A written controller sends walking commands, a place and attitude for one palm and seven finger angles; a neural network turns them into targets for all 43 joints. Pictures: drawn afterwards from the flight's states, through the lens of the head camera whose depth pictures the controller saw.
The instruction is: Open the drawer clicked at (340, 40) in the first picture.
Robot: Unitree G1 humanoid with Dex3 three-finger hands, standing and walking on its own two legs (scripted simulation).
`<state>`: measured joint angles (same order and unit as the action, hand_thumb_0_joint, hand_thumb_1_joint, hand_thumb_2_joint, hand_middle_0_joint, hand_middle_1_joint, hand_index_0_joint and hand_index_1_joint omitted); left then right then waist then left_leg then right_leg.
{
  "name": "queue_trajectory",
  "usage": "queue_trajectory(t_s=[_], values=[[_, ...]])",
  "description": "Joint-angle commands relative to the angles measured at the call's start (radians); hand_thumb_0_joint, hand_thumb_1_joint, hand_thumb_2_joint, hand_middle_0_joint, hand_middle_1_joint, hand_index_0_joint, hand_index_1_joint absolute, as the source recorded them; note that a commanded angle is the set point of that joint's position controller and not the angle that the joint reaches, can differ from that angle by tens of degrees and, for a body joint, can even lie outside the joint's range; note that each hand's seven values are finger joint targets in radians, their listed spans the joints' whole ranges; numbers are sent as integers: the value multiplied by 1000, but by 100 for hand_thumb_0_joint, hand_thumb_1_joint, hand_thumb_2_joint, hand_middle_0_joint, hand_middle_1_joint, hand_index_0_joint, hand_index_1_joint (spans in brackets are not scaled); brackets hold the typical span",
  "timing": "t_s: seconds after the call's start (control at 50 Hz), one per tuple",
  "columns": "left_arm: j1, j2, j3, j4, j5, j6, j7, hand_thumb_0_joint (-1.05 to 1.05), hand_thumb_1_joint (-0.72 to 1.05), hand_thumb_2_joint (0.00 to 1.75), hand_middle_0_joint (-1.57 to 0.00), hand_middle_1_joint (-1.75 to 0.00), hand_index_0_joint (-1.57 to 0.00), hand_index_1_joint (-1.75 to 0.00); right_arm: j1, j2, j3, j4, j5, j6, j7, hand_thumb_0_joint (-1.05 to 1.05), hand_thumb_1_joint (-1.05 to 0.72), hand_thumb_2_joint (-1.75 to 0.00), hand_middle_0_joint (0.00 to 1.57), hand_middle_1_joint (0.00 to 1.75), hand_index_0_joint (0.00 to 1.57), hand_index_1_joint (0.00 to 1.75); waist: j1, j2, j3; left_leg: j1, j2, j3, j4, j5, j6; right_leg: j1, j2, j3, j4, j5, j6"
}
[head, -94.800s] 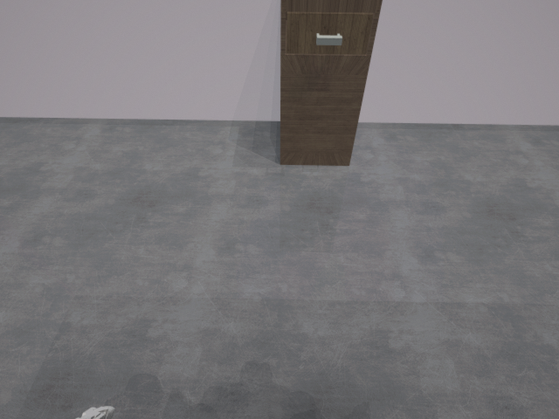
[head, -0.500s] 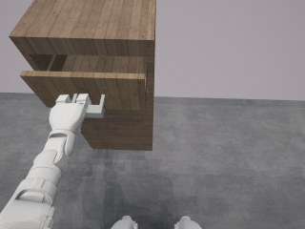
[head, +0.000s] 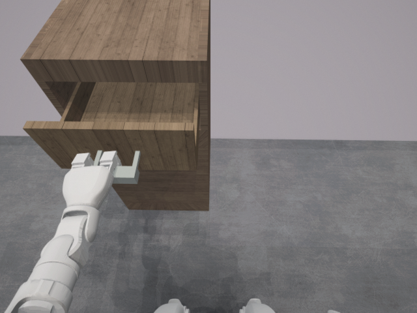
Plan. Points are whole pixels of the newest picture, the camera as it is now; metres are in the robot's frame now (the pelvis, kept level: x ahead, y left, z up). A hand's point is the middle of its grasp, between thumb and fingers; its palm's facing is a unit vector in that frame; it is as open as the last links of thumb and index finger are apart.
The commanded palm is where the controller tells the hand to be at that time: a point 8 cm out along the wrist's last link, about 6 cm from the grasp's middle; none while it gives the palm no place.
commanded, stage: pull the drawer open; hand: left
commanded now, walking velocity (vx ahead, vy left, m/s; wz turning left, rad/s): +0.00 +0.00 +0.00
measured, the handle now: (116, 165) +0.42 +0.22 -0.01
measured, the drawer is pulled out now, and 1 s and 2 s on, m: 0.14 0.25 0.30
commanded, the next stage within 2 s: open the thumb to release the handle in 1.60 s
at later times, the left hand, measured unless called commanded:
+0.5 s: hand (95, 218) +0.30 +0.25 -0.03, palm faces -0.02 -0.05 -1.00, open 6.3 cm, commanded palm +0.27 +0.24 +0.02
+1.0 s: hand (87, 248) +0.24 +0.24 -0.03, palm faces -0.02 -0.06 -1.00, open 6.2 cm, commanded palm +0.22 +0.24 +0.02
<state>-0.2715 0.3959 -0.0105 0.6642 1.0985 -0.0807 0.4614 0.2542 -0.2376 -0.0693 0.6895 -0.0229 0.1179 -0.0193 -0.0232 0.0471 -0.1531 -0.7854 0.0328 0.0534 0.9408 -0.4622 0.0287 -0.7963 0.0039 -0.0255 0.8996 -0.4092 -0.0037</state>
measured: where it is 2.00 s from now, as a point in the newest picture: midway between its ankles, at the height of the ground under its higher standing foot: outside the picture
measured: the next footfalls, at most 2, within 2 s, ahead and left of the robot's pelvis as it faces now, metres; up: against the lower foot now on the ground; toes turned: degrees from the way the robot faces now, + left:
none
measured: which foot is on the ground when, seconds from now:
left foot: down 0.00-1.00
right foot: down 0.00-1.00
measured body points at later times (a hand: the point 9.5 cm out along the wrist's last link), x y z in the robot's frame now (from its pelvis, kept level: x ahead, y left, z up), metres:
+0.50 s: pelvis +0.00 +0.00 +0.00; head +0.07 -0.01 +0.45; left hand +0.30 +0.25 +0.02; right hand +0.15 -0.25 -0.12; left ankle -0.01 +0.10 -0.69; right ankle +0.01 -0.12 -0.69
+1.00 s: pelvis +0.01 -0.01 +0.00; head +0.08 -0.02 +0.44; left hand +0.24 +0.24 +0.02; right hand +0.18 -0.25 -0.12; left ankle -0.01 +0.10 -0.69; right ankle +0.01 -0.12 -0.69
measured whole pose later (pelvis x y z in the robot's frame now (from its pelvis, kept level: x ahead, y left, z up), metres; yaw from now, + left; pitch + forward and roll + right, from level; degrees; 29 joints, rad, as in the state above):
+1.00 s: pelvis +0.01 -0.01 +0.00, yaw +0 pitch +15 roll -1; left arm 0.25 0.36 0.00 0.18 1.09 -0.05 0.50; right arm 0.15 -0.23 -0.04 0.62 -0.04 0.07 -0.01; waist 0.02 0.03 -0.14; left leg -0.73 0.03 0.05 0.97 -0.50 0.01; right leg -0.75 0.01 -0.03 0.95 -0.46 -0.02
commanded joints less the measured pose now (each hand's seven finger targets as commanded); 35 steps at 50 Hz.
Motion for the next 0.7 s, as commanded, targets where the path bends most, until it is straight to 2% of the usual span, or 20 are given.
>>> queue_trajectory(t_s=[0.0, 0.02, 0.06, 0.08, 0.1, 0.14, 0.18, 0.2, 0.26, 0.28, 0.34, 0.38, 0.44, 0.48, 0.54, 0.56, 0.58, 0.6, 0.64, 0.68], values=[[-201, 134, 26, -216, 0, -13, 48, 0, 90, 90, -40, -135, -40, -135, -5, -139, -42, -112, -7, -35, -12, 0, -90, -90, 20, 30, 20, 30, 0, 7, -322, 258, -33, -44, -115, 377, -4, 141, 49, -23, -90, 280, -45], [-203, 134, 27, -216, -2, -9, 49, 0, 90, 90, -40, -135, -40, -135, -5, -139, -45, -107, -6, -37, -13, 0, -90, -90, 20, 30, 20, 30, -6, -12, -316, 258, -33, -41, -112, 368, -3, 145, 49, -23, -94, 285, -44], [-149, 145, 41, -230, -4, -3, 50, 0, 90, 90, -40, -135, -40, -135, -13, -138, -43, -113, -5, -41, -14, 0, -90, -90, 20, 30, 20, 30, 6, -21, -314, 255, -37, -39, -117, 369, -3, 165, 49, -21, -97, 293, -45], [-130, 162, 57, -249, -5, 0, 48, 0, 90, 90, -40, -135, -40, -135, -23, -143, -40, -117, -6, -40, -15, 0, -90, -90, 20, 30, 20, 30, 16, 5, -322, 261, -34, -44, -120, 396, -6, 169, 49, -21, -91, 299, -48], [-134, 132, 30, -280, -5, 0, 50, 0, 90, 90, -40, -135, -40, -135, -27, -136, -39, -123, -7, -41, -14, 0, -90, -90, 20, 30, 20, 30, 10, 15, -334, 278, -33, -42, -117, 408, -6, 163, 48, -22, -89, 305, -45], [-80, 103, 13, -286, -10, 9, 49, 0, 90, 90, -40, -135, -40, -135, -37, -133, -39, -130, -6, -45, -12, 0, -90, -90, 20, 30, 20, 30, 10, -1, -304, 276, -33, -41, -120, 404, -7, 160, 49, -25, -96, 300, -44], [-67, 137, 44, -310, -12, 11, 49, 0, 90, 90, -40, -135, -40, -135, -48, -137, -37, -133, -6, -48, -14, 0, -90, -90, 20, 30, 20, 30, 16, -3, -308, 276, -31, -46, -123, 405, -8, 168, 49, -23, -92, 295, -45], [-57, 119, 26, -332, -9, 13, 50, 0, 90, 90, -40, -135, -40, -135, -51, -133, -35, -139, -7, -49, -13, 0, -90, -90, 20, 30, 20, 30, 16, 16, -317, 287, -31, -42, -124, 406, -9, 167, 47, -24, -93, 296, -44], [-11, 125, 37, -325, -10, 22, 47, 0, 90, 90, -40, -135, -40, -135, -61, -131, -31, -144, -5, -54, -17, 0, -90, -90, 20, 30, 20, 30, 19, -23, -279, 262, -36, -40, -125, 371, -8, 173, 48, -24, -98, 290, -43], [-19, 115, 28, -321, -10, 25, 46, 0, 90, 90, -40, -135, -40, -135, -68, -133, -29, -145, -6, -55, -18, 0, -90, -90, 20, 30, 20, 30, 9, -22, -261, 256, -36, -42, -125, 361, -7, 162, 47, -24, -100, 281, -42], [17, 120, 34, -358, -5, 26, 48, 0, 90, 90, -40, -135, -40, -135, -74, -127, -28, -154, -8, -59, -18, 0, -90, -90, 20, 30, 20, 30, 26, 2, -279, 274, -38, -40, -124, 378, -8, 167, 46, -24, -94, 286, -44], [50, 124, 44, -379, -5, 30, 47, 0, 90, 90, -40, -135, -40, -135, -78, -129, -28, -163, -8, -60, -16, 0, -90, -90, 20, 30, 20, 30, 27, -15, -287, 278, -36, -47, -120, 394, -8, 172, 47, -27, -88, 288, -45], [72, 85, 9, -409, -9, 34, 44, 0, 90, 90, -40, -135, -40, -135, -90, -124, -25, -170, -9, -64, -12, 0, -90, -90, 20, 30, 20, 30, 20, -12, -259, 276, -38, -42, -118, 378, -7, 159, 45, -26, -94, 285, -42], [116, 129, 51, -423, -9, 38, 43, 0, 90, 90, -40, -135, -40, -135, -95, -127, -22, -176, -10, -63, -15, 0, -90, -90, 20, 30, 20, 30, 35, -18, -278, 272, -40, -45, -118, 384, -7, 184, 47, -24, -87, 295, -45], [175, 96, 26, -475, -11, 38, 40, 0, 90, 90, -40, -135, -40, -135, -108, -119, -20, -188, -13, -64, -11, 0, -90, -90, 20, 30, 20, 30, 39, 8, -278, 284, -41, -35, -114, 389, -7, 183, 45, -21, -90, 304, -43], [211, 111, 46, -459, -12, 42, 40, 0, 90, 90, -40, -135, -40, -135, -107, -119, -21, -184, -12, -65, -11, 0, -90, -90, 20, 30, 20, 30, 41, -14, -255, 273, -41, -37, -116, 381, -8, 187, 47, -22, -92, 305, -43], [216, 127, 61, -471, -14, 42, 39, 0, 90, 90, -40, -135, -40, -135, -115, -124, -17, -188, -12, -62, -12, 0, -90, -90, 20, 30, 20, 30, 43, -6, -253, 268, -41, -39, -116, 385, -9, 189, 46, -20, -89, 304, -45], [226, 109, 47, -492, -15, 40, 39, 0, 90, 90, -40, -135, -40, -135, -118, -120, -16, -190, -14, -65, -10, 0, -90, -90, 20, 30, 20, 30, 43, -4, -261, 271, -41, -34, -114, 382, -7, 190, 44, -19, -88, 313, -42], [274, 115, 59, -494, -16, 40, 40, 0, 90, 90, -40, -135, -40, -135, -123, -119, -15, -194, -15, -66, -12, 0, -90, -90, 20, 30, 20, 30, 46, -25, -245, 257, -44, -31, -111, 374, -7, 198, 44, -15, -90, 322, -41], [295, 137, 82, -531, -15, 35, 43, 0, 90, 90, -40, -135, -40, -135, -129, -120, -16, -194, -17, -69, -13, 0, -90, -90, 20, 30, 20, 30, 52, -11, -259, 266, -42, -34, -107, 404, -8, 206, 45, -11, -83, 345, -43]])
